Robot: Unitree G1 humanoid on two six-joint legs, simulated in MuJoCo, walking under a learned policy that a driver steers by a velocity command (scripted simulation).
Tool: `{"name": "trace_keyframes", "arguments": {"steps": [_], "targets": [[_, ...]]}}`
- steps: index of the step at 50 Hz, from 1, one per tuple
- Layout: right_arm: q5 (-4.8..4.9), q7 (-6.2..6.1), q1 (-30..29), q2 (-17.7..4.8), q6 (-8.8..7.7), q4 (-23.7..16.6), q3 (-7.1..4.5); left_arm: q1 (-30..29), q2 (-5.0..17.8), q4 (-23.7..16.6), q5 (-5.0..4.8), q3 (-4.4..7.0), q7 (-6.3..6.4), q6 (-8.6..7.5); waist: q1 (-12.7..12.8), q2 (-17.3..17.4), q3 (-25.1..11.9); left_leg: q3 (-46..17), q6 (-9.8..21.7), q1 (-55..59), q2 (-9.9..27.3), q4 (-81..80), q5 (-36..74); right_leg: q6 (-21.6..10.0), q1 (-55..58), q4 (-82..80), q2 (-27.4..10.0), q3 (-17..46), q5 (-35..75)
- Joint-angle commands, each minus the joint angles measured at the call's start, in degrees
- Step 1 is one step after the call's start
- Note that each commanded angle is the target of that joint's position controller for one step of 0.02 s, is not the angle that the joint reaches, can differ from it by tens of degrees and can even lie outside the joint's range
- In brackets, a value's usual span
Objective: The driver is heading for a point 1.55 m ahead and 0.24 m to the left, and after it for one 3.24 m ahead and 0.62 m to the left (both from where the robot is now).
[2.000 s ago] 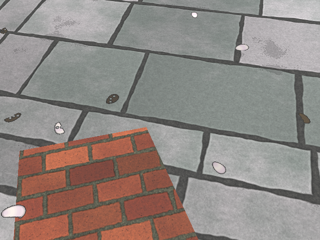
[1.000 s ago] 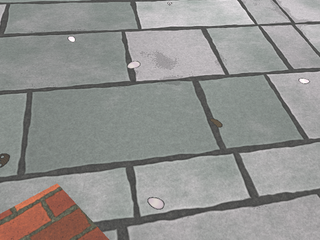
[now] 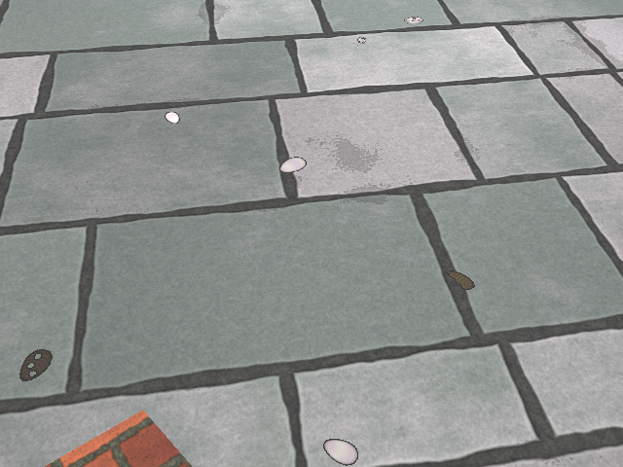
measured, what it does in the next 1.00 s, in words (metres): walks ahead: left foot, then right foot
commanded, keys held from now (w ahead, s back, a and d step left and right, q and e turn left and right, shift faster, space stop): w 0.34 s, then no key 0.62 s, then w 0.04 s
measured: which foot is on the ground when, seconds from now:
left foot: up 0.00-0.06, down 0.08-0.54, up 0.56-0.92, down 0.94-1.00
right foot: down 0.00-0.08, up 0.10-0.52, down 0.54-1.00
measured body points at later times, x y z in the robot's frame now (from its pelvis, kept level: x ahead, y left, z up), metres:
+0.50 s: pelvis +0.20 +0.05 +0.00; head +0.24 +0.06 +0.44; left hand +0.38 +0.26 -0.14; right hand +0.07 -0.15 -0.14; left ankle +0.05 +0.11 -0.73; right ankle +0.35 -0.03 -0.71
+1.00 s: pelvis +0.31 +0.06 +0.00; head +0.31 +0.07 +0.45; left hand +0.31 +0.28 -0.16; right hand +0.33 -0.15 -0.15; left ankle +0.32 +0.18 -0.73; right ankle +0.35 -0.01 -0.73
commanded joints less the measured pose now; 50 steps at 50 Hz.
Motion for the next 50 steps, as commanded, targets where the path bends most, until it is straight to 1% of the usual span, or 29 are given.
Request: {"name": "trace_keyframes", "arguments": {"steps": [1, 3, 4, 5, 6, 7, 8, 9, 11, 14, 17, 21, 23, 26, 27, 28, 29, 30, 31, 32, 33, 35, 37, 40, 43, 45, 47, 48, 50], "targets": [[0.60, 0.89, -5.27, -3.79, -2.60, -5.70, -0.84, 0.29, 8.20, -1.70, -0.31, 1.75, -0.03, -1.18, -0.88, -6.73, 9.92, -0.14, 0.03, -7.97, 2.79, -2.91, 3.37, -10.15, -6.11, -15.85, -16.52, 19.35, -9.66], [1.41, 1.04, 5.16, -2.52, -2.56, -2.04, -1.22, -3.88, 8.02, -2.78, -1.16, 1.85, -0.11, -1.26, -6.91, -4.77, 6.93, 3.08, -0.39, 14.88, -1.05, -11.85, 9.47, -6.60, -19.58, -10.62, -11.18, 11.08, -5.88], [1.15, 0.60, 12.64, -4.49, -2.60, 0.56, -2.23, -4.72, 6.78, -3.23, -0.57, 1.52, -0.14, -1.70, -10.17, -0.57, 5.35, 0.27, -0.47, 25.47, -0.81, -14.17, 7.15, -4.99, -26.48, -2.29, -7.60, 6.63, -3.32], [-0.21, -0.24, 21.21, -9.83, -3.03, 2.18, -3.55, -6.02, 2.99, -4.79, -0.11, 0.59, -0.60, -2.48, -13.17, 13.04, 2.39, -20.30, 1.72, 30.51, 12.98, -25.06, -7.91, -2.42, -31.82, 19.19, -0.93, -2.66, -3.07], [0.06, -0.19, 24.65, -13.15, -2.21, 3.60, -3.82, -5.14, 3.35, -6.09, 0.00, 0.99, -1.43, -2.61, -11.55, 18.34, 1.95, -44.79, 6.20, 28.32, 23.34, -36.16, -21.83, -1.76, -39.52, 31.07, 3.32, -3.64, -12.24], [0.17, -0.38, 16.84, -10.10, -1.37, 1.87, -2.93, -7.29, 5.35, -6.50, 1.43, 1.37, -2.00, -2.19, -7.50, 9.29, 8.39, -42.37, 6.90, 21.02, 22.88, -36.12, -26.52, -2.48, -41.14, 37.74, -1.74, -1.53, -8.56], [0.64, -0.19, 10.62, -8.34, -1.67, -0.53, -2.34, -8.45, 3.94, -6.55, 1.32, 0.96, -2.55, -2.18, -5.26, 4.17, 11.04, -35.57, 6.29, 15.99, 20.87, -35.10, -19.58, -2.52, -40.71, 38.64, -4.46, -2.00, -1.69], [0.85, -0.08, 7.17, -7.09, -2.19, -1.52, -1.87, -7.73, 2.30, -5.91, 0.77, 0.56, -2.79, -2.32, -3.34, 2.58, 10.45, -28.59, 5.30, 13.37, 17.90, -35.43, -8.92, -1.76, -37.37, 36.74, -6.31, -2.25, 3.54], [0.79, -0.17, 7.07, -4.30, -2.98, -0.61, -0.78, -5.61, 2.56, -4.73, 1.23, 0.67, -3.22, -1.64, -1.37, 3.87, 7.44, -18.64, 3.76, 11.62, 13.68, -34.91, 9.36, -0.47, -31.92, 34.83, -7.23, -3.80, 8.99], [0.89, -0.15, 12.69, -3.71, -3.45, 2.17, -0.16, -8.26, 2.85, -5.91, 0.64, 0.68, -3.40, -0.64, -1.29, 5.09, 5.19, -11.43, 3.23, 15.17, 12.00, -32.24, 31.94, 0.26, -34.19, 33.76, -6.21, -6.26, 11.78], [0.88, -0.52, 15.92, -3.03, -3.42, 3.48, 0.69, -16.89, 2.35, -9.05, 0.45, 0.20, -3.43, -0.36, -2.87, 5.20, 6.15, -8.40, 3.14, 15.46, 11.16, -32.62, 39.77, 0.87, -36.08, 27.14, -5.34, -8.30, 14.64], [0.88, -1.63, 17.03, -2.23, -3.20, 4.53, 1.85, -24.27, 0.11, -11.10, -0.54, -1.45, -2.72, -0.95, -4.11, 5.29, 7.22, -3.93, 1.42, 13.29, 9.33, -29.26, 57.42, 0.94, -27.33, 11.55, -1.59, -11.96, 19.08], [0.72, -1.93, 17.45, -2.95, -3.05, 5.26, 1.97, -23.04, 0.86, -10.54, -0.90, -1.67, -2.10, -1.17, -3.86, 6.41, 5.37, -3.68, 0.78, 14.07, 9.54, -25.80, 63.50, -0.01, -21.19, 8.32, 0.36, -12.58, 19.87], [0.87, -2.30, 15.08, -4.41, -3.40, 5.57, 1.73, -10.06, 4.23, -6.02, -1.16, -0.61, -0.74, -2.03, 1.77, 7.54, 0.35, -4.89, -0.45, 16.97, 10.04, -11.70, 70.10, -2.59, -8.88, 1.49, 1.76, -10.25, 20.81], [1.61, -2.10, 13.63, -4.71, -3.62, 5.46, 1.64, -3.95, 5.32, -4.27, -0.52, -0.18, -0.38, -2.92, 4.99, 6.63, -1.95, -4.07, -1.01, 13.74, 8.91, -3.14, 63.33, -3.79, -0.07, -4.62, -1.08, -8.09, 29.80], [2.42, -1.95, 13.96, -3.05, -3.91, 3.77, 2.05, 3.46, 8.91, -2.89, 0.82, 0.60, -0.13, -3.53, 6.31, 0.56, -9.24, -2.30, -1.48, 3.78, 5.89, 11.86, 36.39, -6.95, 14.84, 0.82, -13.52, 2.77, 55.20], [5.08, -2.19, 25.51, 2.24, -2.57, 5.77, 2.54, 4.17, 10.63, -2.82, 0.04, 0.93, -0.82, -3.11, 1.44, -10.16, -20.97, -0.71, -3.34, -7.41, -2.39, 32.52, -15.72, -19.44, 27.93, 4.64, -29.86, 20.50, 79.82], [2.35, -2.37, 22.50, -3.64, -1.46, 6.83, 1.04, 0.65, 7.97, -4.06, -2.68, 0.86, -1.31, -2.16, 1.74, 1.05, -19.72, -5.36, -2.17, -6.97, -0.78, 33.21, -9.59, -19.36, 19.01, -0.49, -26.21, 19.79, 62.11], [0.62, -2.01, 15.49, -2.63, -1.07, 4.84, 0.88, -7.22, 5.71, -5.36, -2.67, 0.04, -0.93, -1.81, -0.07, -1.31, -8.37, -4.37, -2.48, -9.22, 0.45, 31.67, -5.40, -17.66, 7.67, -6.21, -23.25, 15.64, 47.88], [-0.68, -1.60, 11.58, -1.71, -0.75, 4.00, 0.85, -10.81, 2.68, -6.02, -2.04, -0.86, -0.65, -1.79, -1.41, -0.01, -2.80, -4.28, -2.61, -8.18, 2.05, 27.76, -1.91, -15.13, -0.31, -10.34, -20.49, 12.06, 41.18], [-1.11, -1.31, 9.63, -1.45, 0.02, 3.77, 0.60, -11.00, 1.33, -5.71, -1.66, -1.38, -0.17, -1.99, -2.23, -0.46, 0.12, -4.30, -3.03, -5.86, 3.14, 24.12, -0.31, -13.28, -5.59, -12.27, -18.31, 8.36, 41.19], [-0.62, -1.19, 12.48, 1.79, 1.68, 5.27, 1.27, -10.03, 0.07, -4.47, -0.97, -2.11, 0.18, -2.27, -4.57, -1.16, -0.57, -3.15, -3.87, 2.16, 3.00, 17.58, 1.31, -10.57, -12.22, -12.82, -15.14, 2.62, 43.54], [0.05, -1.70, 12.68, 2.88, 2.70, 5.84, 1.69, -8.99, 1.58, -3.88, -0.50, -2.26, -0.03, -2.74, -5.52, -2.18, -1.58, -2.10, -4.37, 4.55, 2.54, 10.08, 0.93, -9.42, -13.02, -12.75, -13.76, 0.45, 42.02], [0.13, -2.54, 7.79, 1.04, 3.81, 5.37, 1.72, -7.00, 3.76, -3.62, -0.30, -2.06, 0.05, -2.07, -3.83, -4.56, -1.84, -1.18, -4.49, 4.55, 2.56, 0.64, 1.90, -8.06, -12.29, -14.47, -13.10, 1.99, 23.06], [0.44, -2.42, 4.56, 0.44, 4.06, 5.23, 1.95, -6.33, 3.98, -3.50, -0.73, -1.95, 0.21, -0.73, -3.05, -4.76, 0.17, -0.55, -4.38, 6.31, 2.75, -5.12, 5.65, -6.79, -14.94, -16.95, -13.08, 4.57, 3.00], [0.26, -2.41, 4.81, 1.07, 3.61, 5.94, 2.35, -6.71, 3.38, -3.54, -1.19, -2.10, 0.39, 0.00, -3.76, -2.95, 2.38, -0.08, -3.87, 10.08, 2.87, -12.84, 9.93, -4.95, -17.70, -16.32, -12.46, 5.02, -3.17], [-0.33, -2.68, 5.25, -0.36, 2.53, 5.84, 2.60, -4.26, 2.44, -2.92, -1.16, -2.19, 0.39, 0.20, -2.97, -0.10, 4.45, -5.73, -3.07, 11.80, 7.42, -20.70, 13.01, -1.54, -18.64, -14.72, -10.92, 5.01, -4.12], [0.44, -2.65, 3.73, -2.14, 2.07, 6.01, 2.36, -1.81, 1.05, -2.58, -1.64, -2.17, 0.18, 0.46, -0.55, 4.37, 6.43, -7.94, -2.11, 6.20, 8.34, -21.53, 10.64, -0.42, -15.99, -14.10, -7.49, 1.91, 0.51], [0.99, -2.22, 4.70, -1.53, 1.25, 6.55, 2.21, -1.76, 1.66, -2.23, -1.27, -1.79, 0.05, 0.67, -0.96, 6.09, 4.60, -8.39, -1.21, 0.39, 7.19, -24.81, -2.91, -1.02, -7.98, -7.60, -4.49, -1.71, -0.94]]}}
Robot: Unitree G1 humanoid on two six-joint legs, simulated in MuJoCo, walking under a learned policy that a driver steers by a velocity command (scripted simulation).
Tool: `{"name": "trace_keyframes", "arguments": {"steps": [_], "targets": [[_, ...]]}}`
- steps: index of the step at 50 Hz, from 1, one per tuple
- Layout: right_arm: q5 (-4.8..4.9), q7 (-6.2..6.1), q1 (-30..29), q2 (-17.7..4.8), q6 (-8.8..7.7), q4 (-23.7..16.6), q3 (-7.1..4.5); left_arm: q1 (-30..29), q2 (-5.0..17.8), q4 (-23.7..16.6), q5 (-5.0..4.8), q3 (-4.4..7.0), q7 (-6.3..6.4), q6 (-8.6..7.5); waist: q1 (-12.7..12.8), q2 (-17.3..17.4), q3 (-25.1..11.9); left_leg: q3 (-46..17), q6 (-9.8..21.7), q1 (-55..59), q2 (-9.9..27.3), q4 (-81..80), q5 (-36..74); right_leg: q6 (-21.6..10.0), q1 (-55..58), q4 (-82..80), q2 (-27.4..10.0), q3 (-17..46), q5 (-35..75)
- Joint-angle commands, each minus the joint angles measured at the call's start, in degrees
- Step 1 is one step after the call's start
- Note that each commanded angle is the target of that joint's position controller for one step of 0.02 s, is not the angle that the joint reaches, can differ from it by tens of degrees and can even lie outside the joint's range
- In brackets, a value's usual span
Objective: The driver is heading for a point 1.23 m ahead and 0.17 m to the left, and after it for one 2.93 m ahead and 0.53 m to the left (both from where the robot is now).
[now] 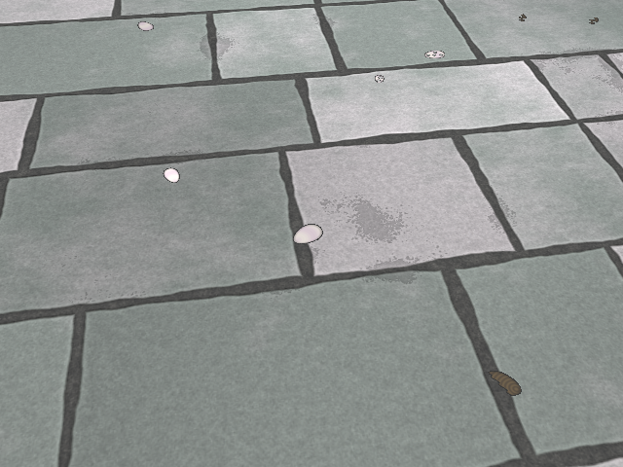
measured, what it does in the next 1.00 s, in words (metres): walks ahead: left foot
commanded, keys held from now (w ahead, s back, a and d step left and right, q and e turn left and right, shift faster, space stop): w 1.00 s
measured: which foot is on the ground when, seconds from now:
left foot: down 0.00-0.28, up 0.30-0.70, down 0.72-1.00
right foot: down 0.00-0.74, up 0.76-1.00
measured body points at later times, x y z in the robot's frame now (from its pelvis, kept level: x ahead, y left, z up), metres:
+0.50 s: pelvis +0.16 -0.03 +0.01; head +0.17 -0.04 +0.46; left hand +0.09 +0.20 -0.14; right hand +0.24 -0.27 -0.14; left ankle +0.20 +0.10 -0.67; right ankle +0.08 -0.10 -0.74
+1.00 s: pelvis +0.43 +0.01 +0.01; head +0.45 +0.01 +0.46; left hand +0.53 +0.24 -0.13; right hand +0.39 -0.23 -0.14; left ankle +0.42 +0.06 -0.74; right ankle +0.51 -0.15 -0.66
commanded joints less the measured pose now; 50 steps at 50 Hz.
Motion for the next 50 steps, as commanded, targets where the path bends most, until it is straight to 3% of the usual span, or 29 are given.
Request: {"name": "trace_keyframes", "arguments": {"steps": [1, 2, 4, 5, 7, 11, 13, 14, 15, 16, 17, 18, 19, 21, 24, 28, 31, 33, 35, 36, 37, 38, 39, 40, 41, 43, 45, 47, 50], "targets": [[0.45, 0.16, 5.68, -6.86, -1.02, 0.25, -1.40, 3.73, 4.64, -1.32, 0.14, 1.31, -0.20, 0.09, -0.05, 7.14, 4.67, -8.50, 5.41, -5.40, 4.42, -11.97, -19.74, -0.20, -0.76, -1.13, -3.93, 6.34, -16.59], [0.41, 0.18, 6.31, -7.72, -1.02, -0.21, -1.83, 3.14, 5.16, -1.76, 0.45, 1.65, -0.51, 0.13, -0.43, 7.43, 6.16, -11.15, 6.87, -5.39, 5.76, -13.99, -25.66, -0.53, -3.72, 1.62, -2.94, 5.40, -20.03], [0.39, 0.19, 9.16, -9.41, -1.17, 0.00, -2.86, 0.64, 2.38, -3.12, 1.19, 1.31, -1.23, -0.48, -2.12, 10.26, 8.93, -19.89, 10.67, -1.70, 12.13, -19.54, -30.71, -0.06, -10.77, 10.45, -0.85, 1.29, -15.62], [0.22, 0.13, 9.64, -9.74, -1.34, 0.03, -3.30, -0.41, 2.11, -3.87, 1.53, 1.36, -1.44, -0.96, -2.51, 10.22, 9.63, -22.60, 12.31, -0.59, 14.90, -20.98, -28.98, -0.21, -12.95, 14.32, -2.05, 1.26, -12.64], [-0.15, 0.31, 10.02, -9.98, -2.02, -0.13, -3.81, -2.31, 3.30, -5.54, 1.46, 1.91, -1.88, -2.02, -2.51, 8.46, 8.91, -23.38, 13.73, 2.10, 16.57, -21.26, -23.45, -0.53, -16.20, 18.08, -4.09, 2.87, -13.51], [0.21, 0.66, 8.14, -9.88, -3.16, -0.67, -4.34, -2.22, 2.78, -6.65, 0.55, 2.40, -2.46, -3.51, -0.61, 7.05, 7.21, -14.77, 11.82, 1.45, 12.28, -17.45, -12.28, -0.34, -8.03, 8.82, -3.26, 0.71, -10.74], [0.61, 0.80, 5.89, -9.78, -3.35, -1.48, -4.55, 6.52, 2.52, -3.42, 0.19, 2.95, -2.15, -3.80, 3.13, 4.80, 5.52, -9.29, 9.95, -7.86, 8.32, -10.58, -8.54, -0.05, 8.89, 0.93, -0.36, -1.19, -6.42], [0.43, 0.95, 4.53, -8.17, -3.90, -2.43, -4.12, 12.94, 4.61, -1.66, 0.46, 3.74, -1.58, -4.10, 5.75, 0.44, 3.57, -5.36, 8.26, -14.91, 5.46, -2.22, -6.58, -0.59, 19.01, -2.16, -4.55, 5.05, -9.01], [0.98, 1.74, 3.00, -3.36, -4.54, -5.04, -2.87, 20.04, 10.79, -0.77, 1.04, 5.18, -0.80, -4.29, 7.97, -14.41, 0.88, 3.62, 5.11, -25.77, -2.06, 17.19, -9.86, -4.55, 26.97, -13.04, -18.94, 27.98, -24.43], [-0.51, 2.20, 0.42, -7.15, -4.62, -6.99, -3.84, 22.84, 12.29, 0.69, 0.84, 5.51, -0.76, -3.50, 7.65, -15.05, 3.24, 3.73, 5.45, -32.53, -2.99, 28.81, -15.69, -9.00, 24.01, -16.86, -26.11, 40.44, -26.69], [-1.38, 2.72, -2.21, -8.16, -4.54, -7.67, -4.26, 16.60, 9.63, -1.11, 1.16, 4.64, -0.76, -3.31, 4.21, -6.16, 7.18, 0.48, 6.39, -33.73, 1.17, 34.10, -11.31, -9.09, 18.56, -15.96, -24.93, 36.33, -25.32], [-0.97, 3.26, -2.21, -6.59, -4.77, -7.41, -3.95, 12.11, 8.36, -2.70, 1.10, 4.21, -1.00, -3.67, 2.28, -2.88, 8.00, -0.40, 6.48, -32.32, 2.61, 34.44, -6.04, -8.01, 14.82, -16.33, -22.44, 31.25, -20.34], [-0.57, 3.65, -1.50, -5.66, -4.99, -6.98, -3.83, 9.57, 7.73, -3.66, 0.97, 3.87, -1.01, -4.07, 0.68, -1.90, 7.65, -0.37, 6.07, -30.32, 3.65, 33.22, -2.21, -6.77, 13.12, -17.31, -20.20, 26.53, -14.93], [-0.90, 4.16, -0.93, -5.94, -4.42, -6.56, -4.11, 9.73, 5.78, -3.33, 0.67, 2.95, -0.76, -4.92, -0.52, -2.54, 6.18, 1.34, 4.73, -28.41, 3.63, 31.45, 1.63, -5.54, 13.45, -17.35, -16.94, 19.29, -0.85], [-0.77, 4.16, -4.93, -5.44, -3.44, -8.30, -4.02, 14.23, 5.36, -1.30, 0.42, 2.28, -0.44, -5.45, -0.60, -3.61, 5.42, 3.88, 3.36, -30.18, 2.60, 28.23, 4.42, -5.64, 15.71, -14.90, -15.36, 12.82, 19.50], [-0.04, 4.28, -16.15, -4.14, -3.23, -12.93, -2.83, 14.77, 5.54, -0.88, 0.45, 1.69, -0.42, -5.53, 0.76, -4.82, 7.68, 6.98, 3.05, -25.04, 0.68, 13.27, 10.58, -5.42, 11.34, -15.63, -13.31, 8.32, 25.13], [0.23, 4.10, -18.54, -5.34, -3.15, -14.66, -2.78, 15.46, 6.88, -0.11, 0.38, 1.88, -0.29, -5.75, 0.61, -5.48, 7.64, 8.42, 5.01, -18.66, -0.79, 6.96, 11.25, -5.50, 11.96, -15.21, -14.94, 7.72, 30.65], [0.27, 3.41, -14.99, -7.12, -3.45, -14.13, -3.50, 13.81, 7.99, -0.07, 0.47, 2.11, -0.14, -5.86, -1.92, -5.19, 5.50, 8.41, 7.18, -13.08, -2.56, 5.19, 9.33, -4.62, 14.95, -9.61, -15.71, 6.39, 43.71], [0.11, 2.59, -1.33, -9.19, -4.23, -9.71, -4.84, 12.06, 9.28, -0.25, 0.65, 2.58, -0.05, -5.45, -7.71, -3.91, -1.63, 8.73, 9.34, 0.95, -5.29, 1.20, 8.83, -3.12, 15.51, 6.72, -14.34, 4.25, 51.04], [-0.79, 2.02, 7.13, -11.63, -4.67, -7.18, -5.87, 11.91, 8.87, -0.72, 0.44, 2.46, -0.23, -5.25, -10.76, -2.35, -6.12, 4.15, 10.92, 13.52, -1.10, -0.21, 6.40, -2.47, 7.51, 19.47, -12.43, 3.29, 40.13], [-2.04, 1.65, 14.11, -17.25, -4.80, -6.66, -7.25, 15.07, 4.48, -2.34, -0.39, 1.64, -0.72, -5.07, -10.50, 6.74, -13.63, -17.10, 15.32, 26.51, 15.13, -2.41, -3.49, -1.11, -6.07, 40.59, -6.52, 0.28, 11.41], [-0.68, 2.40, 11.43, -17.40, -3.95, -6.99, -7.29, 17.72, 4.42, -2.22, -1.06, 2.41, -1.35, -4.81, -7.68, 12.14, -17.13, -42.03, 21.32, 29.38, 23.00, -13.82, -8.95, -0.64, -18.47, 55.76, 1.48, 5.34, -18.37], [0.57, 2.61, 3.40, -15.09, -3.76, -8.31, -6.62, 11.75, 6.97, -3.94, 0.00, 3.05, -1.28, -4.43, -4.83, 5.36, -7.67, -34.88, 19.23, 21.13, 20.58, -15.96, -15.60, -1.57, -23.45, 56.64, -3.56, 8.22, -12.90], [0.96, 2.80, -1.35, -11.10, -4.14, -9.32, -5.48, 6.50, 7.12, -5.47, 0.53, 3.14, -1.62, -4.65, -4.02, 1.76, -1.49, -27.16, 17.64, 12.26, 18.61, -17.89, -13.07, -1.63, -23.25, 53.36, -5.76, 7.86, -8.14], [0.65, 2.83, -2.87, -8.86, -4.66, -9.02, -4.76, 5.48, 5.80, -5.60, 0.67, 3.12, -1.74, -4.55, -1.90, 0.05, 1.84, -21.45, 15.67, 5.83, 16.09, -19.58, -6.66, -1.52, -20.45, 49.27, -7.66, 7.83, -6.05], [0.50, 2.29, -1.01, -6.28, -5.70, -7.30, -3.70, 7.65, 3.54, -4.94, 1.86, 2.94, -2.11, -3.07, 0.91, 1.32, 2.54, -13.29, 13.35, -0.39, 12.42, -20.43, 3.21, -0.31, -14.64, 44.07, -9.26, 7.76, -5.33], [0.40, 2.08, 2.40, -7.41, -6.56, -6.03, -3.69, 6.60, 3.26, -5.54, 1.91, 3.05, -2.44, -2.07, 1.46, 1.92, 2.79, -9.54, 13.48, -0.85, 11.05, -20.94, 9.61, 0.64, -15.25, 41.32, -9.42, 6.47, -4.14], [0.46, 2.07, 4.48, -9.12, -6.76, -5.57, -3.87, 1.48, 4.16, -7.59, 1.87, 3.22, -2.72, -1.47, 1.10, 2.41, 4.14, -7.24, 13.49, 0.17, 10.34, -22.59, 10.36, 1.68, -19.58, 37.23, -10.35, 5.39, -0.41], [0.60, 2.15, 7.91, -9.07, -6.59, -5.16, -3.52, -7.07, 4.94, -10.58, 1.47, 3.24, -3.00, -1.33, -0.83, 2.47, 5.68, -4.97, 12.78, 3.76, 9.18, -23.52, 14.33, 3.10, -24.70, 28.53, -10.91, 3.87, 5.60]]}}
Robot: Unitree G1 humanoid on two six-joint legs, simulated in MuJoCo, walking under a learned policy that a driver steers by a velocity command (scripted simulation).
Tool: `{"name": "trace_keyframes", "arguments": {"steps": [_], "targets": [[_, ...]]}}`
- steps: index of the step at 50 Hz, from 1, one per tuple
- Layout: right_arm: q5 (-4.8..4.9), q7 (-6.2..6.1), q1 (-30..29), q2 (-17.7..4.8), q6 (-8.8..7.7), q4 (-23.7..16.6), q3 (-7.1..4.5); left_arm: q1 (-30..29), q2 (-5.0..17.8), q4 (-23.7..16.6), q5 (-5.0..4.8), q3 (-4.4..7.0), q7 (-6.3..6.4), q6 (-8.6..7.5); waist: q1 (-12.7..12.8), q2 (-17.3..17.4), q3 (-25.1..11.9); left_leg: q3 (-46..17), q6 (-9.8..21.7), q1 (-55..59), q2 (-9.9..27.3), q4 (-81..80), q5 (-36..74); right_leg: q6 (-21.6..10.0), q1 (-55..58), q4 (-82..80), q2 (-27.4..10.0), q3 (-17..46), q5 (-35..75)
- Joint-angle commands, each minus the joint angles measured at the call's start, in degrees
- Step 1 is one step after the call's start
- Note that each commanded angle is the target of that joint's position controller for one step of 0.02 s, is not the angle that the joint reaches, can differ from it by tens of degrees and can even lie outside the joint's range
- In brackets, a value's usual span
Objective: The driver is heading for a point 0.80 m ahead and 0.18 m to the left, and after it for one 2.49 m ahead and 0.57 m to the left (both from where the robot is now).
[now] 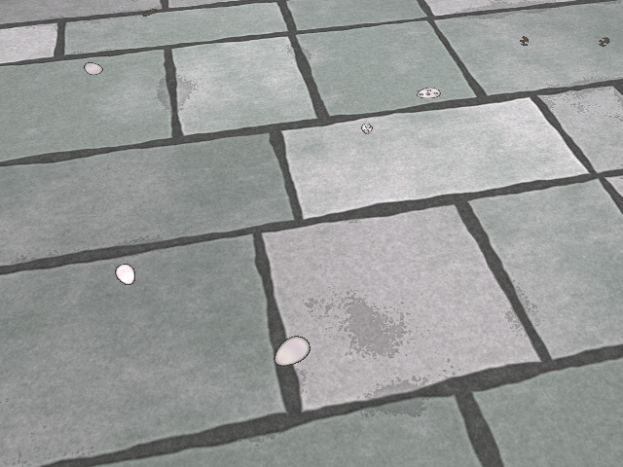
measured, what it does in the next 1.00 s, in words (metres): walks ahead, turning left: right foot, then left foot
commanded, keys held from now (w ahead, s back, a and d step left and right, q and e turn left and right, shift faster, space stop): w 0.26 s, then w+q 0.74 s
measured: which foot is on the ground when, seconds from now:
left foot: down 0.00-0.30, up 0.32-0.82, down 0.84-1.00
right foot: up 0.00-0.26, down 0.28-0.84, up 0.86-1.00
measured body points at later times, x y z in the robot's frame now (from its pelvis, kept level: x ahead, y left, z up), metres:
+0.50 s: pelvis +0.29 -0.06 +0.00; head +0.31 -0.07 +0.45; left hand +0.30 +0.19 -0.14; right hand +0.34 -0.31 -0.15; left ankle +0.27 +0.08 -0.66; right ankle +0.29 -0.12 -0.75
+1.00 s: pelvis +0.54 +0.03 -0.01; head +0.57 +0.04 +0.44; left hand +0.55 +0.30 -0.14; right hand +0.70 -0.21 -0.14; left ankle +0.55 +0.06 -0.75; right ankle +0.56 -0.13 -0.65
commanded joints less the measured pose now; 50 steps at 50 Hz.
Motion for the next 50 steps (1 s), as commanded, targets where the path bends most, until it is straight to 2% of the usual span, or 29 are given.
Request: {"name": "trace_keyframes", "arguments": {"steps": [1, 5, 9, 11, 12, 13, 14, 15, 16, 17, 18, 19, 20, 21, 23, 26, 31, 35, 38, 40, 41, 42, 43, 44, 45, 46, 47, 48, 50], "targets": [[0.15, -0.09, 1.92, -5.67, -0.90, -2.46, -0.46, -3.09, 1.93, -3.44, -0.36, 0.12, -0.37, 0.16, 0.56, 3.66, 4.25, -10.93, 5.45, -2.43, 15.29, -10.10, 11.73, 1.43, -3.22, -7.82, -0.45, -1.75, 6.27], [0.10, -0.39, 6.54, -5.87, -0.97, -1.32, -0.23, -10.42, 1.21, -5.80, -0.86, -0.47, -0.54, -0.10, -1.89, 4.74, 4.12, -8.81, 4.41, 3.38, 15.23, -8.67, 18.99, 1.26, -2.28, -17.81, 1.62, -4.04, 10.13], [-0.62, -1.06, 8.90, -6.58, -0.64, -0.20, -0.30, -14.89, 2.08, -7.96, -0.82, -0.39, -0.45, -0.69, -2.73, 5.33, 4.70, -8.74, 5.15, 11.42, 17.76, -5.09, 26.47, -0.70, -2.80, -23.09, 3.19, -4.70, 6.14], [-0.83, -1.38, 7.28, -7.38, -0.56, -0.23, -0.50, -12.80, 2.76, -7.89, -0.86, -0.04, -0.21, -1.19, -0.77, 5.88, 3.70, -7.62, 4.31, 12.80, 18.37, -0.78, 37.04, -2.58, 2.36, -25.84, 5.09, -5.50, 1.75], [-0.88, -1.47, 6.34, -8.04, -0.53, -0.30, -0.68, -8.89, 3.50, -6.78, -0.83, 0.40, 0.15, -1.47, 1.08, 6.52, 1.63, -6.93, 3.54, 12.63, 18.21, 3.76, 45.26, -3.66, 8.19, -26.89, 7.00, -6.24, -0.44], [-0.78, -1.40, 5.43, -8.53, -0.33, -0.31, -0.79, -1.26, 4.53, -4.30, -0.71, 1.08, 0.60, -1.89, 4.39, 6.00, -2.19, -5.76, 2.68, 11.67, 17.05, 12.24, 49.35, -4.92, 16.99, -29.76, 8.93, -7.04, 0.05], [-0.24, -1.20, 4.79, -7.74, -0.26, -0.82, -0.47, 8.83, 6.74, -1.21, 0.23, 2.09, 1.20, -2.58, 8.31, 4.37, -7.62, -4.78, 1.63, 3.42, 14.86, 24.21, 41.40, -6.71, 32.09, -31.57, 6.19, -3.90, 2.19], [1.72, -0.52, 6.48, -3.54, -0.34, -3.32, 0.69, 17.73, 12.75, -0.16, 1.84, 3.65, 1.89, -2.92, 9.74, -4.32, -16.25, -1.88, -0.58, -14.18, 9.36, 44.01, 17.14, -11.16, 50.05, -33.17, -10.18, 16.27, -5.11], [2.41, -0.48, 10.12, -3.98, -0.18, -2.96, 0.00, 16.98, 14.01, -0.19, 0.74, 4.10, 1.18, -2.10, 7.44, -10.41, -21.67, -5.14, -1.02, -25.86, 1.20, 59.43, -19.11, -15.93, 55.01, -40.74, -19.87, 37.98, -5.20], [1.17, -0.76, 5.40, -7.46, 0.33, -3.44, -1.07, 10.19, 11.17, -1.32, -0.53, 3.35, 0.92, -1.67, 5.07, -2.34, -13.37, -9.82, -0.29, -29.68, 5.60, 61.60, -14.32, -13.69, 47.09, -41.94, -17.12, 30.62, -8.27], [0.76, -0.49, 1.37, -6.22, 0.19, -4.53, -0.87, 5.25, 7.21, -2.10, -0.82, 2.21, 0.78, -2.05, 3.90, 0.03, -6.01, -9.81, -0.33, -29.80, 7.78, 59.05, -9.68, -11.75, 38.09, -44.43, -14.99, 22.56, -6.92], [0.59, -0.34, 0.27, -4.65, 0.44, -4.54, -0.79, 3.10, 4.64, -1.96, -0.63, 1.46, 0.78, -2.52, 2.23, 0.76, -1.87, -9.60, -0.33, -27.98, 9.64, 55.46, -6.99, -8.88, 31.87, -46.76, -12.23, 16.26, -3.99], [-0.44, -0.01, 0.06, -4.29, 1.20, -4.73, -1.00, 3.28, 3.00, -1.09, -0.81, 0.90, 1.11, -2.96, 0.92, -0.83, -0.11, -9.61, -0.68, -26.04, 10.64, 53.06, -5.76, -6.96, 28.03, -47.86, -10.01, 11.55, -0.72], [-0.95, 0.47, 1.46, -3.19, 2.10, -4.25, -0.94, 3.98, 2.15, -0.43, -0.86, 0.59, 1.41, -3.31, -0.15, -1.73, 0.25, -9.32, -1.11, -24.26, 10.89, 52.20, -4.88, -5.77, 26.10, -48.57, -8.64, 7.92, 1.51], [-1.04, 1.08, 0.43, -2.52, 3.26, -5.07, -1.12, 6.80, 3.16, 0.58, -1.20, 0.71, 1.63, -4.28, -0.89, -1.69, 0.42, -8.56, -1.55, -25.52, 10.84, 51.59, -3.02, -5.29, 26.07, -49.06, -8.02, 3.77, 7.88], [-0.90, 1.65, -5.86, -2.55, 4.10, -7.69, -1.15, 9.43, 4.41, 1.16, -1.21, 0.91, 1.81, -4.76, -0.57, -1.83, 1.94, -7.32, -2.27, -31.77, 11.64, 48.54, 2.77, -4.39, 27.66, -49.88, -7.15, -1.90, 13.17], [-0.55, 2.51, -16.85, -1.98, 3.77, -12.04, -0.26, 12.69, 4.39, 1.91, -1.16, 0.44, 2.29, -4.75, 1.30, -2.09, 4.01, -2.96, -2.76, -32.41, 10.43, 32.21, 11.41, -3.08, 30.08, -49.51, -5.37, -9.16, 21.20], [-0.89, 2.85, -23.01, -2.29, 3.67, -15.05, 0.20, 16.79, 5.99, 3.32, -1.06, 0.64, 3.17, -4.12, 2.89, -2.08, 4.65, 1.42, -0.74, -31.08, 8.62, 23.09, 9.53, -3.14, 37.58, -47.31, -7.73, -12.05, 29.24], [-1.11, 2.63, -20.08, -3.93, 3.80, -14.94, -0.52, 16.08, 7.93, 3.29, -0.78, 1.11, 3.86, -3.24, 0.49, -4.13, 1.76, 3.95, 2.58, -25.10, 4.55, 21.24, 2.01, -2.79, 42.45, -38.48, -8.94, -14.69, 50.55], [-1.25, 2.23, -11.96, -5.92, 3.68, -12.84, -1.62, 14.72, 9.73, 2.52, -0.50, 1.70, 3.89, -2.24, -3.03, -5.03, -2.97, 4.45, 5.39, -16.33, 0.98, 19.46, -3.68, -3.36, 42.73, -24.53, -9.44, -15.29, 57.01], [-1.62, 1.86, -5.00, -7.59, 3.23, -10.76, -2.59, 13.91, 10.34, 1.80, -0.71, 1.90, 3.50, -1.79, -6.24, -3.38, -6.67, 3.03, 7.06, -6.56, -0.24, 14.61, -2.83, -2.67, 38.33, -12.57, -8.92, -15.76, 50.18], [-2.37, 1.10, 1.78, -12.41, 3.01, -9.44, -4.31, 13.05, 9.39, -0.05, -1.00, 1.68, 3.05, -1.79, -9.40, 2.12, -11.49, -9.65, 10.39, 6.31, 8.47, 10.96, -7.93, -1.02, 26.16, 5.18, -6.83, -15.94, 30.32], [-1.40, 0.86, -1.67, -17.89, 3.64, -11.25, -5.59, 13.41, 4.08, -4.70, -1.77, 1.03, 1.73, -2.31, -4.16, 16.39, -14.88, -43.24, 19.82, 22.20, 24.58, 4.48, -5.93, 2.75, -0.66, 27.45, 7.64, -11.12, -21.36], [-0.40, 0.56, -0.27, -17.52, 4.49, -11.40, -5.40, 6.27, 8.22, -6.74, -1.28, 1.49, 1.28, -3.18, -6.43, 5.39, -13.65, -45.35, 19.95, 20.56, 25.00, -0.21, -4.63, 2.11, -8.05, 29.00, 6.36, 0.63, -18.04], [-0.11, 0.03, -3.40, -14.93, 4.43, -11.07, -4.66, 3.44, 7.32, -7.94, -1.88, 1.10, 1.02, -3.97, -4.45, 2.93, -6.77, -37.52, 17.71, 14.52, 24.27, -0.97, -1.80, 1.68, -10.11, 25.24, 3.03, 1.78, -12.60], [0.12, -0.02, -5.71, -11.78, 4.03, -10.99, -3.87, 4.79, 7.36, -7.20, -1.94, 1.10, 1.21, -4.31, -1.42, -1.41, -2.10, -32.01, 14.70, 6.38, 21.74, -2.08, 5.81, 1.75, -6.47, 18.61, 0.94, 1.53, -9.58], [0.36, -0.27, -7.61, -10.30, 3.39, -11.21, -3.32, 4.86, 7.12, -7.21, -0.97, 1.16, 1.38, -3.54, 0.74, -2.10, -0.79, -27.37, 12.52, 1.63, 18.41, -2.25, 11.56, 2.38, -2.84, 14.32, -0.35, 1.95, -9.12], [0.63, -0.45, -8.75, -9.46, 2.75, -11.63, -2.89, 6.62, 6.51, -6.79, 0.16, 1.00, 1.28, -2.27, 2.23, -1.27, -1.18, -23.95, 11.56, -1.31, 16.10, -2.58, 15.45, 3.18, 0.75, 11.91, -0.72, 1.90, -8.75], [1.10, -0.30, -7.19, -10.28, 1.51, -11.38, -2.79, 6.62, 5.87, -7.46, 0.88, 0.91, 0.79, -0.31, 3.01, 0.20, -1.75, -21.25, 11.09, -3.26, 13.72, -2.75, 21.01, 4.57, 2.16, 8.27, -0.59, 0.99, -8.42]]}}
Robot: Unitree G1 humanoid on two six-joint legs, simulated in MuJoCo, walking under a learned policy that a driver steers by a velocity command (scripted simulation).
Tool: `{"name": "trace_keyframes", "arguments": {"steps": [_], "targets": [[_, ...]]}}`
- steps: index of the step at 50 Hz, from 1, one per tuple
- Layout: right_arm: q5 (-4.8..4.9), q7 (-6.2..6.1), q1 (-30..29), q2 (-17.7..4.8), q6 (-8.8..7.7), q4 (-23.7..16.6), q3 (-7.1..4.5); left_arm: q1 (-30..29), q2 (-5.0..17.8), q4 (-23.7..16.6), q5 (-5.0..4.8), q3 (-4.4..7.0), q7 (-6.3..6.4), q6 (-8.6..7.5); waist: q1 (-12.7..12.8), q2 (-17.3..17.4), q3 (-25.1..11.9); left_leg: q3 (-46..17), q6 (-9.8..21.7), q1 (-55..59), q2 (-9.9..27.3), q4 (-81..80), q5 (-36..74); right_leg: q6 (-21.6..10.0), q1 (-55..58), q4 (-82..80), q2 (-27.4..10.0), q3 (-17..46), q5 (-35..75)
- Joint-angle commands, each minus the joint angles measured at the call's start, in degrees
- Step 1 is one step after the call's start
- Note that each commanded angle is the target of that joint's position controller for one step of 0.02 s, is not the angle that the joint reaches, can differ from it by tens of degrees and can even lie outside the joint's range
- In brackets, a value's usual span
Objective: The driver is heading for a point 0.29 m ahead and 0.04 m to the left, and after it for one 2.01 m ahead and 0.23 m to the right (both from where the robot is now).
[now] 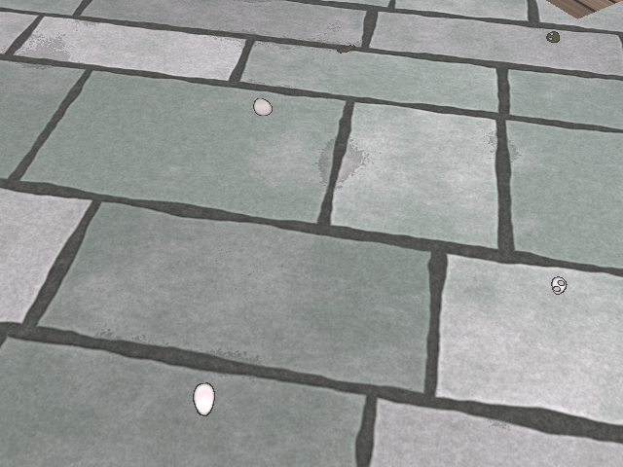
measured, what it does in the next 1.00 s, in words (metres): walks ahead: right foot, then left foot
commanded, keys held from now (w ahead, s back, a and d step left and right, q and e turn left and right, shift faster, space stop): w+q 0.32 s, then w+e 0.68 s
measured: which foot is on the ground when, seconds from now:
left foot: down 0.00-0.40, up 0.42-0.84, down 0.86-1.00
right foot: up 0.00-0.36, down 0.38-0.86, up 0.88-1.00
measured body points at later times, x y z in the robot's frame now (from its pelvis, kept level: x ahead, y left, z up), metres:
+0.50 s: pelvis +0.29 -0.04 -0.01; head +0.32 -0.04 +0.44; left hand +0.37 +0.25 -0.11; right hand +0.38 -0.30 -0.14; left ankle +0.13 +0.03 -0.64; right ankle +0.37 -0.11 -0.74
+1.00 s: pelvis +0.53 +0.04 +0.01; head +0.54 +0.06 +0.45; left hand +0.58 +0.32 -0.13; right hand +0.68 -0.21 -0.08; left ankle +0.55 +0.14 -0.74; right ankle +0.45 -0.08 -0.66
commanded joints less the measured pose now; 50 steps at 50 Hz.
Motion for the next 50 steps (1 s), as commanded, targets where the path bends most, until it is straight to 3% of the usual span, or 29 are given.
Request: {"name": "trace_keyframes", "arguments": {"steps": [1, 7, 13, 15, 16, 18, 19, 20, 21, 22, 23, 24, 25, 28, 31, 33, 38, 40, 42, 43, 44, 45, 46, 47, 48, 50], "targets": [[0.67, -0.24, 2.17, -6.94, -2.21, -2.90, -1.12, 4.25, 4.40, -2.67, 0.94, 0.89, -0.53, 1.91, 2.03, -0.05, -3.00, -17.07, 8.23, 4.59, 15.56, -11.60, 22.48, 1.92, -5.85, -5.01, -1.50, 0.45, 2.56], [0.47, -0.08, 10.29, -8.00, -1.86, -2.68, -1.25, -9.79, 5.36, -8.38, 0.46, 0.54, -0.93, 2.59, -3.04, 3.45, -1.37, -18.69, 4.19, 10.06, 13.84, -11.40, 23.46, 3.10, -13.76, -18.76, -0.16, -0.26, 14.35], [-0.38, -0.85, 14.82, -8.76, -1.52, -3.08, -1.23, -19.43, 5.64, -13.02, -0.14, -0.62, -1.50, 1.54, -6.15, 4.81, -0.56, -22.26, 4.30, 17.70, 14.94, -7.19, 28.53, 1.45, -14.33, -30.25, 3.42, -0.28, 16.06], [-0.59, -1.32, 13.61, -9.71, -1.57, -3.77, -1.44, -18.40, 6.66, -13.76, -0.44, -0.64, -1.44, 0.95, -4.79, 5.59, -0.66, -23.71, 3.10, 17.71, 15.71, -5.22, 31.08, 0.10, -9.16, -34.74, 4.40, 0.49, 14.95], [-0.61, -1.41, 11.40, -10.38, -1.65, -4.46, -1.57, -14.95, 7.45, -13.09, -0.57, -0.44, -1.20, 0.66, -2.67, 5.95, -1.33, -23.39, 1.76, 15.52, 15.37, -3.36, 34.33, -0.85, -2.76, -37.31, 5.42, 0.43, 13.26], [-0.47, -0.87, 9.39, -10.81, -2.39, -4.44, -1.45, -0.86, 9.61, -8.44, -0.45, 0.65, -0.19, -0.16, 3.22, 4.26, -7.97, -19.27, -0.75, 13.71, 12.94, 9.06, 46.07, -3.67, 15.21, -41.32, 8.11, -2.42, 13.53], [-0.27, -0.44, 9.97, -9.00, -2.93, -4.41, -0.88, 7.43, 11.29, -6.64, 0.31, 1.30, 0.58, -0.83, 6.77, 2.70, -13.06, -17.19, -1.73, 7.43, 10.31, 20.87, 36.98, -5.80, 27.72, -41.81, 2.77, 2.16, 12.40], [0.60, -0.17, 13.76, -3.68, -3.29, -5.96, 0.40, 14.39, 16.24, -6.32, 1.55, 2.25, 1.26, -0.78, 6.63, -6.58, -21.07, -12.17, -3.55, -3.43, 4.50, 39.04, 9.61, -10.37, 40.32, -42.38, -12.07, 22.67, 5.92], [1.14, -0.02, 20.21, -4.62, -3.11, -5.29, 0.07, 13.21, 18.18, -4.46, 0.50, 3.19, 0.55, 0.23, 2.47, -18.36, -23.31, -10.54, -4.69, -15.04, -2.25, 50.27, -18.83, -17.54, 43.37, -51.96, -18.67, 47.97, 6.48], [-0.99, -0.30, 16.59, -6.79, -2.45, -4.49, 0.13, 6.41, 12.80, -6.05, -0.79, 2.31, -0.09, 0.68, 0.52, -7.41, -12.58, -11.82, -4.26, -20.36, 2.64, 53.70, -14.91, -17.51, 35.04, -53.19, -16.41, 43.81, -2.49], [-1.84, 0.23, 9.86, -6.78, -2.42, -5.80, 0.38, 2.31, 8.76, -6.69, -1.32, 1.37, -0.48, 0.60, 0.78, -1.24, -6.12, -10.34, -4.50, -20.96, 5.33, 50.84, -10.49, -16.34, 27.60, -53.69, -13.12, 34.10, -1.30], [-2.02, 0.60, 6.52, -6.13, -2.44, -7.06, 0.59, 1.22, 7.20, -6.21, -0.89, 0.82, -0.65, 0.48, -0.11, 0.15, -3.36, -8.88, -4.73, -20.31, 7.60, 46.71, -8.44, -14.69, 23.04, -54.77, -9.72, 27.86, 4.36], [-2.59, 0.93, 4.92, -5.86, -2.15, -8.16, 0.72, 2.35, 7.12, -5.11, -1.02, 0.59, -0.63, 0.11, -0.74, -1.52, -2.45, -8.26, -5.39, -19.39, 9.12, 43.31, -7.88, -13.95, 20.67, -55.18, -7.39, 24.10, 11.32], [-2.92, 1.47, 4.96, -4.23, -1.39, -8.87, 1.59, 6.40, 8.36, -2.59, -1.63, 0.88, -0.96, -0.90, -1.76, -3.98, -4.56, -5.82, -7.51, -16.89, 9.94, 38.03, -7.85, -14.53, 19.20, -55.67, -4.56, 18.92, 24.68], [-2.57, 1.64, -2.23, -3.32, -1.17, -11.65, 2.57, 8.75, 9.73, -1.76, -1.88, 1.43, -0.61, -0.54, -0.66, -4.10, -2.40, -3.88, -9.70, -18.91, 11.05, 28.86, -4.25, -15.19, 16.51, -58.37, -3.29, 16.72, 21.08], [-2.27, 1.77, -7.90, -2.61, -1.19, -13.60, 3.30, 10.30, 9.92, -1.54, -1.98, 1.70, -0.61, -0.18, 0.86, -4.31, -1.32, -3.15, -10.60, -17.75, 11.00, 21.55, 0.92, -14.04, 15.00, -59.07, -1.98, 15.75, 18.65], [-1.11, 1.30, -14.88, -3.50, -1.79, -16.37, 3.68, 13.74, 11.63, -1.70, -1.45, 2.64, -0.75, 0.29, 3.39, -4.26, -2.65, -2.85, -11.22, -12.64, 8.69, 11.50, 4.57, -12.01, 17.21, -54.51, -2.13, 17.51, 21.87], [-0.95, 0.89, -13.25, -4.46, -2.33, -16.53, 3.34, 12.99, 12.33, -2.37, -1.19, 3.02, -0.50, 0.57, 2.13, -4.73, -3.33, -3.57, -10.59, -7.96, 7.88, 7.77, 1.83, -10.74, 17.40, -51.29, -2.70, 19.91, 21.51], [-1.35, 0.05, -5.60, -6.14, -3.34, -14.39, 2.51, 11.38, 12.25, -3.11, -1.46, 3.16, -0.33, 0.63, -1.73, -2.50, -5.75, -4.03, -8.95, 4.32, 7.43, 0.84, 1.09, -8.52, 14.33, -43.16, 0.16, 19.75, 20.74], [-2.37, -0.83, 1.16, -9.73, -4.10, -13.61, 1.44, 10.68, 9.76, -4.20, -2.08, 2.52, -0.57, 0.17, -4.84, 2.83, -10.65, -12.23, -6.45, 14.18, 15.79, -2.34, -4.41, -6.67, 9.92, -31.24, 3.89, 16.08, 16.15], [-3.48, -1.61, 6.76, -15.11, -3.65, -13.61, 0.17, 12.08, 4.50, -6.63, -3.59, 1.27, -0.58, -0.03, -6.09, 13.33, -16.66, -30.31, -2.21, 27.18, 30.12, -6.78, -15.18, -4.33, -3.47, -15.70, 10.80, 6.93, -3.63], [-2.63, -1.56, 6.54, -15.23, -2.54, -12.68, -0.44, 14.46, 7.57, -7.23, -2.26, 1.67, -0.25, 0.77, -3.55, 16.03, -16.13, -43.68, 1.83, 24.27, 34.71, -9.87, -20.28, -4.59, -10.96, -6.89, 10.17, 3.69, -13.00], [-2.29, -1.17, 3.42, -9.66, -2.28, -13.63, 0.76, 13.12, 9.12, -5.73, -1.17, 2.06, -0.28, 1.64, -2.37, 7.51, -9.85, -38.05, 1.73, 18.89, 31.88, -9.96, -22.17, -5.01, -12.16, -2.75, 6.35, 5.32, -9.07], [-1.85, -0.85, 1.04, -6.29, -2.53, -13.73, 1.57, 10.44, 8.15, -5.69, -0.86, 1.93, -0.96, 1.85, -1.86, 4.37, -5.42, -29.87, 0.85, 13.78, 28.56, -10.97, -15.79, -4.53, -11.66, -3.06, 4.80, 5.08, -4.85], [-1.83, -0.74, -0.19, -4.88, -2.79, -13.59, 1.97, 9.35, 7.33, -5.83, -0.71, 1.89, -1.48, 2.22, -0.94, 5.37, -3.80, -23.28, -0.49, 10.69, 26.02, -12.32, -8.79, -3.97, -10.21, -4.42, 3.48, 4.50, -2.45], [-1.37, -0.76, 0.68, -4.60, -3.59, -12.47, 1.99, 8.39, 7.06, -6.14, 0.22, 1.92, -2.36, 3.37, -0.06, 7.56, -2.87, -15.35, -1.40, 8.63, 23.03, -13.25, 2.03, -2.82, -9.27, -4.45, 2.58, 3.41, 0.40]]}}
